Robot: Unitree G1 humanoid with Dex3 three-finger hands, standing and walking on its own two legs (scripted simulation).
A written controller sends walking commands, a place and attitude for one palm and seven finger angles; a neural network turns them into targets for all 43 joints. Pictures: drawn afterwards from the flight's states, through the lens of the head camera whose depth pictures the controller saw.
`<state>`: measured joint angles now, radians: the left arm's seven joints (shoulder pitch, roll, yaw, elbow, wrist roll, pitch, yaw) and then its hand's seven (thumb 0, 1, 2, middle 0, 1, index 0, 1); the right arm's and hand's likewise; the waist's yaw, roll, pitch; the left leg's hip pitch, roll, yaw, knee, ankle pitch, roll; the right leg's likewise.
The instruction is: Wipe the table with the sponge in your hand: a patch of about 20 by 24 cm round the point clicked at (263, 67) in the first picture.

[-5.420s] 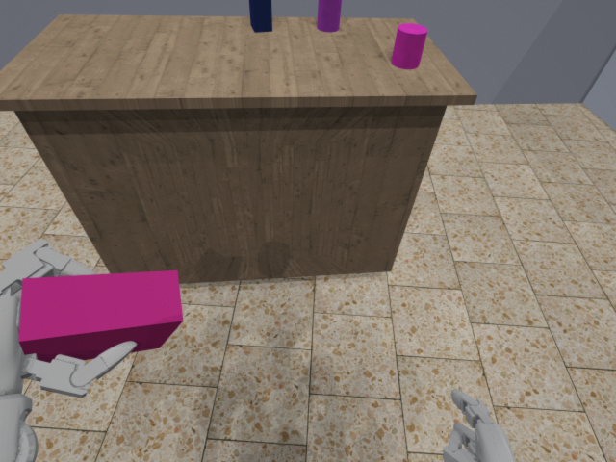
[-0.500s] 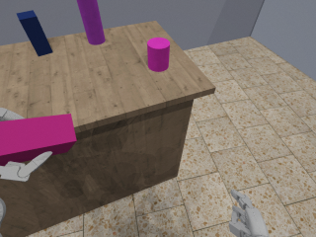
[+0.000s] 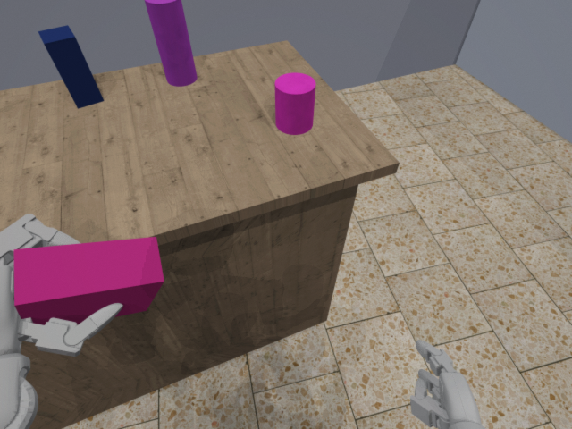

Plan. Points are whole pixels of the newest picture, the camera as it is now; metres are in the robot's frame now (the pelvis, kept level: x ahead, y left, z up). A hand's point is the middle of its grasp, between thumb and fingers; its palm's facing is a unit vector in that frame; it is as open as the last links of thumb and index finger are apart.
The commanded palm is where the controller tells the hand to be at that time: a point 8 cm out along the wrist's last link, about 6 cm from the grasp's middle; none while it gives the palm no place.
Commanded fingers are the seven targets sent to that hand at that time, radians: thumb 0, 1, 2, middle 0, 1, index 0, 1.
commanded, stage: look again from close up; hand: left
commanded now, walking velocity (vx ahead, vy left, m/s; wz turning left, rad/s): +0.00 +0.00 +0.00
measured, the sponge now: (112, 282) +0.24 +0.21 +0.13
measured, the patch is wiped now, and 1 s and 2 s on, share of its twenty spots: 0.00 0.00 0.00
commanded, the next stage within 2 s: shuffle to correct the standing spot in 0.18 s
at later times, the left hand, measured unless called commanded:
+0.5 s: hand (71, 283) +0.23 +0.25 +0.15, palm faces +0.44 -0.81 -0.38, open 9.4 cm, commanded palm +0.17 +0.28 +0.17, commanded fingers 0.00 0.10 1.30 -1.20 -1.60 -1.20 -1.60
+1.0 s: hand (71, 245) +0.27 +0.27 +0.16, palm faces +0.46 -0.78 -0.44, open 9.4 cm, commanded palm +0.20 +0.30 +0.17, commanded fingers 0.00 0.10 1.30 -1.20 -1.60 -1.20 -1.60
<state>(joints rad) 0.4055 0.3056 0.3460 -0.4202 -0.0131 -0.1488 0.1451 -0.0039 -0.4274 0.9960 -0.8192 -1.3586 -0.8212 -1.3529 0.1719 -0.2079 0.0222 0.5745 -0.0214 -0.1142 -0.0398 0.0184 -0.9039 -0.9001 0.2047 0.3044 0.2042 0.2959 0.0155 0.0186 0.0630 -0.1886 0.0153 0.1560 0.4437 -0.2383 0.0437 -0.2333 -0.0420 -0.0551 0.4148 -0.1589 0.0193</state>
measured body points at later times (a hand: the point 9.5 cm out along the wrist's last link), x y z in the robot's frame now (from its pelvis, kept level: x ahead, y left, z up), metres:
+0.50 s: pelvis +0.02 -0.01 +0.00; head +0.04 -0.01 +0.45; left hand +0.20 +0.29 +0.17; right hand +0.21 -0.23 -0.08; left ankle +0.01 +0.08 -0.74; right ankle +0.04 -0.13 -0.74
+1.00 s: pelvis +0.06 +0.01 -0.02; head +0.09 +0.00 +0.42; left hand +0.24 +0.30 +0.18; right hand +0.26 -0.20 -0.11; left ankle +0.01 +0.08 -0.74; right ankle +0.04 -0.13 -0.74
